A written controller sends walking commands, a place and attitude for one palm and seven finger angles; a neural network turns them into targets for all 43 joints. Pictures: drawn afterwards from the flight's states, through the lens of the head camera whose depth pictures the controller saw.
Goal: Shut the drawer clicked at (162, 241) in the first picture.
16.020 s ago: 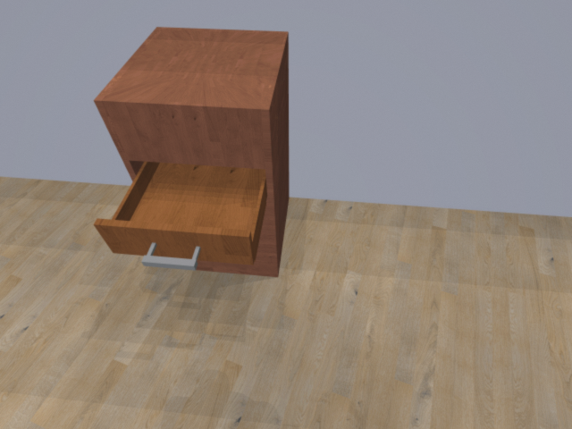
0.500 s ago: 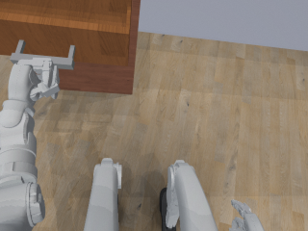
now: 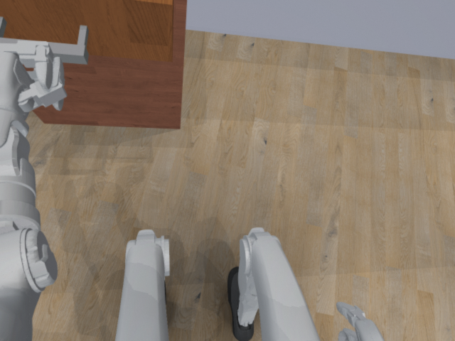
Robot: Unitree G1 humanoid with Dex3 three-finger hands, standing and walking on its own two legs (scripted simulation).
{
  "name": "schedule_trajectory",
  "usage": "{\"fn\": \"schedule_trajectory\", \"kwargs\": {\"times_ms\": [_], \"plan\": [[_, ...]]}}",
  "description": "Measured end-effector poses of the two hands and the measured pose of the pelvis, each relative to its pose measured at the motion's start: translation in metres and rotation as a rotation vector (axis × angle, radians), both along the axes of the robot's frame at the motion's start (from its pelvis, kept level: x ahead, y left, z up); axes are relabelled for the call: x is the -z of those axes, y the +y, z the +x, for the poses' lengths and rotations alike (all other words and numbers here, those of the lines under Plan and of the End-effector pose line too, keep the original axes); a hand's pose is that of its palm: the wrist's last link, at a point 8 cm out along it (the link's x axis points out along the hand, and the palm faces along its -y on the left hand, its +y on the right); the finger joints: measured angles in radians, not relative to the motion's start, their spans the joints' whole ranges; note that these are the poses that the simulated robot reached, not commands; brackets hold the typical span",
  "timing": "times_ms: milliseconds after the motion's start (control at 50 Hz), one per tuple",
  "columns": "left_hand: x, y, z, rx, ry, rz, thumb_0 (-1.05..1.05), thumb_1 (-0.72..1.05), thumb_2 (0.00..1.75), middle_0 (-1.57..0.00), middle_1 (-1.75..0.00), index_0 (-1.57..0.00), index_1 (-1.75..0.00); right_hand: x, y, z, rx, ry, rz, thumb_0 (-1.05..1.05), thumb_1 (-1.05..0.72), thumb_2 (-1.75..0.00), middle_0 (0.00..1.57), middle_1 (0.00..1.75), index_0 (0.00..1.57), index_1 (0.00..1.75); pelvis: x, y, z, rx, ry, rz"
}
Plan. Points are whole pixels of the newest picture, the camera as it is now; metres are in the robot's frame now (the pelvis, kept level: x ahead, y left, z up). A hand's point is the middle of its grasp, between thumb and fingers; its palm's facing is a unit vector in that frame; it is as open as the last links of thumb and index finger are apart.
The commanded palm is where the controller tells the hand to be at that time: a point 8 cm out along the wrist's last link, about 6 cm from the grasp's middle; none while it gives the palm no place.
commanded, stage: push the drawer shut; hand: left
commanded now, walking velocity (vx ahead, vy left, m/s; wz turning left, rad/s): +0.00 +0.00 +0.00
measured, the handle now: (40, 39) +0.57 +0.29 +0.02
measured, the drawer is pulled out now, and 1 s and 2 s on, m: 0.09 0.00 0.00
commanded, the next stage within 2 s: pull the fist back off the drawer in 1.02 s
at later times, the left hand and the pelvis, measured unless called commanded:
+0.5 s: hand (60, 52) +0.55 +0.26 +0.02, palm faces +0.03 -1.00 -0.08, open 3.2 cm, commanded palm +0.58 +0.26 +0.03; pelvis -0.01 +0.00 -0.01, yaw -1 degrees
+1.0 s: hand (60, 30) +0.59 +0.27 +0.02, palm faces +0.04 -0.99 -0.10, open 3.4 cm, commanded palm +0.64 +0.24 +0.03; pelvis -0.01 +0.01 -0.02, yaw -2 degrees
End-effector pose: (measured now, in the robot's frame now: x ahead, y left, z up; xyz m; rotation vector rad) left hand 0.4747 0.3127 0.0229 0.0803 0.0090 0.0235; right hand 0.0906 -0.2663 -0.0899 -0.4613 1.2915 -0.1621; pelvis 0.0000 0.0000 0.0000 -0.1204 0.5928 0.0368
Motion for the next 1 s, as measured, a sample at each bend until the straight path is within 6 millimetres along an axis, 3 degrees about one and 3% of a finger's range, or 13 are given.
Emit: {"fn": "schedule_trajectory", "kwargs": {"times_ms": [820, 1000], "plan": [[-0.006, 0.003, 0.09, -0.02, 0.008, 0.002, 0.07, 0.72, 0.9, -1.4, -1.6, -1.4, -1.6, -0.001, 0.013, -0.084, 0.124, 0.202, -0.04, 0.0, -0.91, -0.9, 0.2, 0.3, 0.21, 0.3, 0.019, 0.006, -0.007, 0.015, 0.052, -0.037], [-0.007, 0.009, 0.093, -0.021, 0.013, 0.018, 0.07, 0.63, 0.91, -1.4, -1.6, -1.4, -1.6, 0.001, 0.017, -0.096, 0.125, 0.233, -0.038, 0.0, -0.91, -0.9, 0.2, 0.3, 0.21, 0.3, 0.023, 0.006, -0.011, 0.012, 0.053, -0.039]]}}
